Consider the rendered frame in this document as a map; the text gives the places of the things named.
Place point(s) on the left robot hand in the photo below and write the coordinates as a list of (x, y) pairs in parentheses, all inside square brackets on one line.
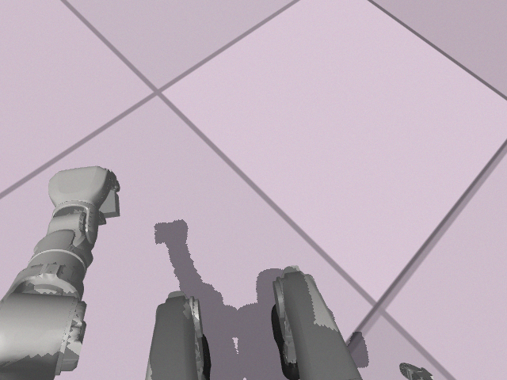
[(87, 184)]

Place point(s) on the small box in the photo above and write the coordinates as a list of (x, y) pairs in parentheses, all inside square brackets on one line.
[(111, 208)]

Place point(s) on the right robot hand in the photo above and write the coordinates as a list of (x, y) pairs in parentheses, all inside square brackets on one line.
[(414, 373)]

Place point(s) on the right robot foot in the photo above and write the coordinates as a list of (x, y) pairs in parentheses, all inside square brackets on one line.
[(290, 370)]

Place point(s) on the left robot arm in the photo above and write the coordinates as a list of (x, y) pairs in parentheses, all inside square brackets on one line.
[(41, 315)]

